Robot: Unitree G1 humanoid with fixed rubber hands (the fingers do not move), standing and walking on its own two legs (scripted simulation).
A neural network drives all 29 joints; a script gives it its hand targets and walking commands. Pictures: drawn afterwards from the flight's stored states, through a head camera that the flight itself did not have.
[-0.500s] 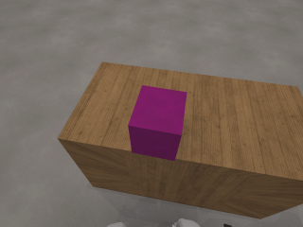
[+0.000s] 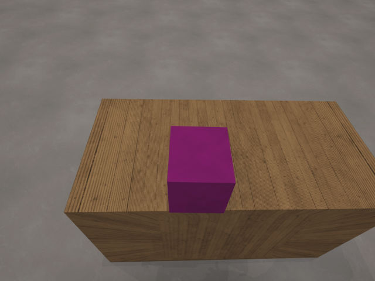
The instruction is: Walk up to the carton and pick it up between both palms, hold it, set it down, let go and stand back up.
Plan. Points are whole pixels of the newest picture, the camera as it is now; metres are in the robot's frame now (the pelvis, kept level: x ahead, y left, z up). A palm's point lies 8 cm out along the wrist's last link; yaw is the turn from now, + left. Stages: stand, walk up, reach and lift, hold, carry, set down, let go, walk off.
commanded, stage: walk up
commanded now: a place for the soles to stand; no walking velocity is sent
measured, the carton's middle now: (197, 170) +0.43 -0.01 -0.08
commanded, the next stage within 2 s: reach and lift in 1.46 s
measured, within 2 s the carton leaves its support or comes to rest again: neither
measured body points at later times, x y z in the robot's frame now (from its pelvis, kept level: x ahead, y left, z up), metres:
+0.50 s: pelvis +0.00 -0.01 +0.00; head +0.02 -0.02 +0.44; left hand +0.07 +0.24 -0.14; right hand +0.02 -0.27 -0.16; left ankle +0.01 +0.09 -0.73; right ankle +0.02 -0.15 -0.73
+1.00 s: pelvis +0.00 -0.03 +0.01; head +0.01 -0.04 +0.45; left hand +0.11 +0.19 -0.14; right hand -0.01 -0.28 -0.15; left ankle +0.01 +0.09 -0.73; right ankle +0.02 -0.14 -0.73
